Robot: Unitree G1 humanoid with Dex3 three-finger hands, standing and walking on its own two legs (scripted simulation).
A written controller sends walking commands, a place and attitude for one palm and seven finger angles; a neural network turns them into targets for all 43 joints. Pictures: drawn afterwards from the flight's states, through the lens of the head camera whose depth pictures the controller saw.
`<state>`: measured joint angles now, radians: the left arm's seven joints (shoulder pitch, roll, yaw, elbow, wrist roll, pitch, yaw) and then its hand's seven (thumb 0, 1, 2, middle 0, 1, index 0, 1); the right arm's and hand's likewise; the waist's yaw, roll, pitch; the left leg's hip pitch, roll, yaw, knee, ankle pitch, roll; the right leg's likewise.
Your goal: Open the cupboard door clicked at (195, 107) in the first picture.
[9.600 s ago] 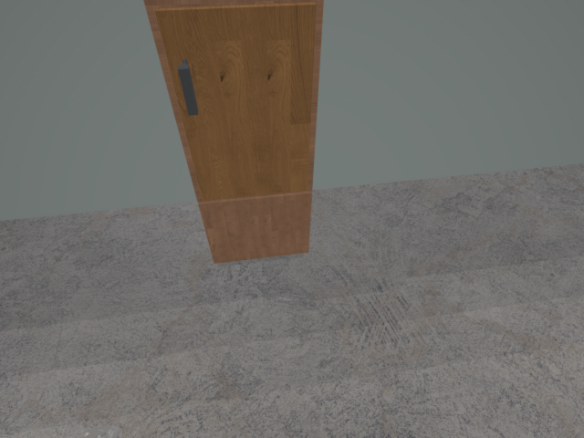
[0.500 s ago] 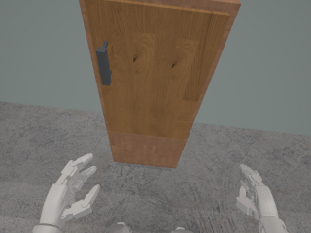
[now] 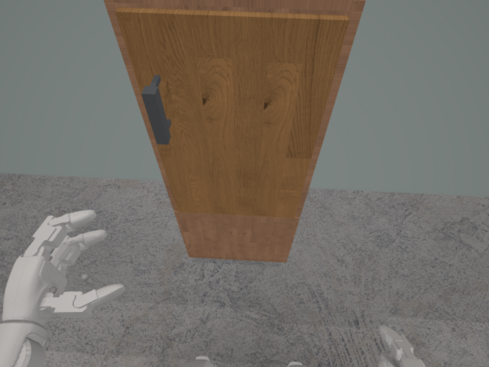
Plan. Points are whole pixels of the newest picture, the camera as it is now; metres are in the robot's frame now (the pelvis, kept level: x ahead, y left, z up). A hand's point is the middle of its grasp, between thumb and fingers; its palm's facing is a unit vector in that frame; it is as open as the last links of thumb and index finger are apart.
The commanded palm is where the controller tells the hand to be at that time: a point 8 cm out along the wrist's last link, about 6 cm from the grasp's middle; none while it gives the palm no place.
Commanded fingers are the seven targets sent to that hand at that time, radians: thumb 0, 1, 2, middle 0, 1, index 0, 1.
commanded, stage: raise the hand with hooked fingers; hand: left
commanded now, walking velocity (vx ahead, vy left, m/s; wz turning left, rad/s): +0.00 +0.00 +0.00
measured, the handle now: (160, 110) +0.56 +0.19 +0.10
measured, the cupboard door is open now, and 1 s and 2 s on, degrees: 0 0 0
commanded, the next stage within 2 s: move the hooked fingers beside the handle in 1.14 s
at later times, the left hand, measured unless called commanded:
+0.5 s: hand (50, 240) +0.27 +0.29 +0.09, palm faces +0.01 -1.00 -0.04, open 13.9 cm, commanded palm +0.25 +0.34 +0.11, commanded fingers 0.00 -0.50 0.30 -0.30 -1.20 -0.30 -1.20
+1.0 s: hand (43, 220) +0.30 +0.30 +0.11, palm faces +0.02 -1.00 -0.02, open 14.0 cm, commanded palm +0.27 +0.34 +0.12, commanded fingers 0.00 -0.50 0.30 -0.30 -1.20 -0.30 -1.20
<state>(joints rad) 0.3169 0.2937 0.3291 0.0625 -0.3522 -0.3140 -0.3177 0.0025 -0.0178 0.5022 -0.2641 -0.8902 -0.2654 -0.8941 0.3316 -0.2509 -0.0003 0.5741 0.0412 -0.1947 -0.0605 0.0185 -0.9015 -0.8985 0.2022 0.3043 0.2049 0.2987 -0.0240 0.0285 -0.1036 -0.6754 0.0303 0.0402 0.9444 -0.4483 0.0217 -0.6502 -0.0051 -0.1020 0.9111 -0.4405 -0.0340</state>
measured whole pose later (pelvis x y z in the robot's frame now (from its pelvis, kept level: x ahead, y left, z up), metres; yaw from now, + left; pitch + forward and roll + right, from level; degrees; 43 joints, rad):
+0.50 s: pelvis +0.00 +0.02 +0.02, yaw +1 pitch +7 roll -2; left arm 0.02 0.41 0.37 0.33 -0.35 -0.18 -0.48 -0.01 -0.48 0.31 -0.30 -1.19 -0.30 -1.19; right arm 0.25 -0.26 0.07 0.55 0.05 -0.22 -0.08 0.02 -0.90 -0.90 0.20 0.30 0.21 0.30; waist 0.01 0.04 -0.06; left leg -0.54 0.00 0.04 0.82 -0.40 0.05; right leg -0.50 -0.02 -0.10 0.76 -0.38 0.00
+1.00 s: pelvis +0.01 +0.02 +0.03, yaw +0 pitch +6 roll -2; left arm -0.07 0.43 0.44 0.40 -0.34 -0.20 -0.51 -0.01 -0.50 0.30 -0.30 -1.20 -0.30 -1.20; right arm 0.30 -0.29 0.04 0.57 0.04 -0.20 -0.08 0.02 -0.90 -0.90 0.20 0.30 0.20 0.30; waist 0.00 0.01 -0.05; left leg -0.50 0.01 0.05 0.76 -0.38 0.05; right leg -0.46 -0.01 -0.09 0.71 -0.35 0.00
